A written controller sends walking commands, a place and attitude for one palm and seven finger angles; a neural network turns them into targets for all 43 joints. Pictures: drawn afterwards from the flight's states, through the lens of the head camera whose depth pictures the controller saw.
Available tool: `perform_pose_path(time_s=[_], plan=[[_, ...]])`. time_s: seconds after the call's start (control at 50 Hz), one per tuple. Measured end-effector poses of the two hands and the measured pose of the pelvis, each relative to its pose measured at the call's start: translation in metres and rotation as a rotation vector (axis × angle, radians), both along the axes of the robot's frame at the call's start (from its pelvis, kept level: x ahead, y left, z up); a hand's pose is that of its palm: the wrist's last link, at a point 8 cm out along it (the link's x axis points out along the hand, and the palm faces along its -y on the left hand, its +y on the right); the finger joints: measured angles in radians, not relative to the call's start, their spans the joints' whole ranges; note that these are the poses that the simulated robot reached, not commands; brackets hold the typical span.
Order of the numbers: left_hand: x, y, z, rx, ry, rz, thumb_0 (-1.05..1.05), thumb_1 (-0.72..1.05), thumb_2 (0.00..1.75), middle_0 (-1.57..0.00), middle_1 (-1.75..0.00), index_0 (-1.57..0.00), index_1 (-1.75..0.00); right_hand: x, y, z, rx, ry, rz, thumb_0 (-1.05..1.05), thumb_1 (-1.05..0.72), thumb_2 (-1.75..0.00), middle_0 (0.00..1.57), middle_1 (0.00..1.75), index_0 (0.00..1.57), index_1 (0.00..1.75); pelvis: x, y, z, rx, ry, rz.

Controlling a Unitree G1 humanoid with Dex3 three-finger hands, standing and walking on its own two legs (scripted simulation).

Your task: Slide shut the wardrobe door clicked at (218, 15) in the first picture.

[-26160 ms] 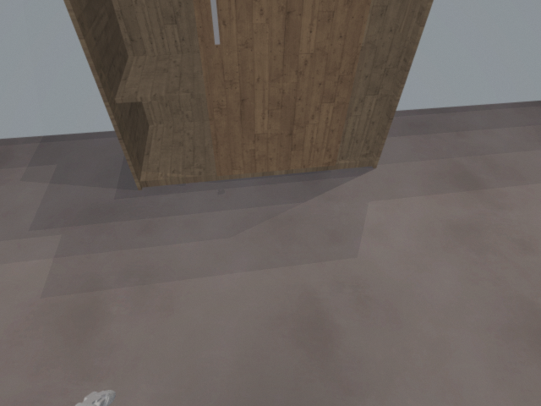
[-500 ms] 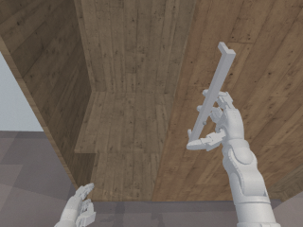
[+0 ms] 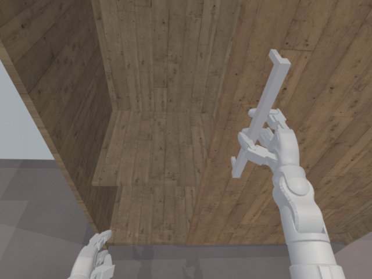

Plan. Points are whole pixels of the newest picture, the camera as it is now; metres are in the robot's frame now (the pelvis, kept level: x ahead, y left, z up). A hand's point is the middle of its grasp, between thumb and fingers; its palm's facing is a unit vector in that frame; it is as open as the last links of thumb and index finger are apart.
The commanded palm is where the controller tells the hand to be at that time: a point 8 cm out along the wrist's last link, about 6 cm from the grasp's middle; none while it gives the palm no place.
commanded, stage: grip the handle and tug to test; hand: right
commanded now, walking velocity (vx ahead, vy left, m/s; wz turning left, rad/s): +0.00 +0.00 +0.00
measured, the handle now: (251, 125) +0.42 -0.11 +0.15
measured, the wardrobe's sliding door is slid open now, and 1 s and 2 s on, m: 0.40 0.40 0.33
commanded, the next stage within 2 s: tug the door sideways, standing still in 0.82 s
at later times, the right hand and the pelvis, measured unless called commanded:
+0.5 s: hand (246, 143) +0.36 -0.09 +0.15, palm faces -0.05 +1.00 -0.03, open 5.7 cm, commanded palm +0.32 -0.13 +0.14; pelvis -0.01 +0.00 +0.00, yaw -1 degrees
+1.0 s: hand (247, 143) +0.36 -0.09 +0.15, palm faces -0.08 +1.00 -0.02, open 5.7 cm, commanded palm +0.33 -0.14 +0.14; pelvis +0.00 +0.00 +0.00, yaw +1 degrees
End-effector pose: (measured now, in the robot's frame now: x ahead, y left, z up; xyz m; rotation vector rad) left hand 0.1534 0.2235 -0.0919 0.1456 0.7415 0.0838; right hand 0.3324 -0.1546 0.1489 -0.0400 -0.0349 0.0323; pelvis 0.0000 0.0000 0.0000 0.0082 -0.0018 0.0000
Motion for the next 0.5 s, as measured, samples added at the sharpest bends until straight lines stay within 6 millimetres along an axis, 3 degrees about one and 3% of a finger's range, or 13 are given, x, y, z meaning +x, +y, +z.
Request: perform_pose_path(time_s=[0.08, 0.24, 0.36, 0.5], plan=[[0.001, 0.001, -0.001, 0.006, 0.008, -0.007, 0.02, 0.90, 0.90, -0.20, -0.29, -0.20, -0.29, 0.002, -0.001, 0.000, 0.000, 0.002, 0.000, 0.01, -0.65, -0.80, 0.29, 1.29, 0.24, 1.29, 0.000, 0.001, 0.000, 0.000, 0.002, -0.005], [0.003, -0.001, -0.004, 0.012, 0.016, -0.028, 0.02, 0.90, 0.90, -0.20, -0.29, -0.20, -0.29, 0.004, 0.000, 0.001, -0.004, 0.005, 0.009, 0.01, -0.63, -0.83, 0.29, 1.33, 0.24, 1.33, -0.005, 0.001, -0.001, -0.001, 0.002, -0.021], [0.001, -0.004, -0.003, 0.005, 0.006, -0.032, 0.02, 0.90, 0.90, -0.20, -0.29, -0.20, -0.29, 0.007, 0.010, 0.000, 0.012, 0.010, 0.030, 0.01, -0.75, -0.86, 0.36, 1.36, 0.32, 1.37, -0.009, 0.002, -0.001, -0.004, 0.004, -0.018], [-0.007, -0.004, -0.002, -0.005, 0.002, -0.027, 0.02, 0.90, 0.90, -0.20, -0.29, -0.20, -0.29, 0.007, 0.010, 0.000, 0.013, 0.006, 0.017, 0.01, -0.75, -0.86, 0.37, 1.36, 0.32, 1.38, -0.013, 0.004, -0.001, -0.007, 0.000, -0.010]])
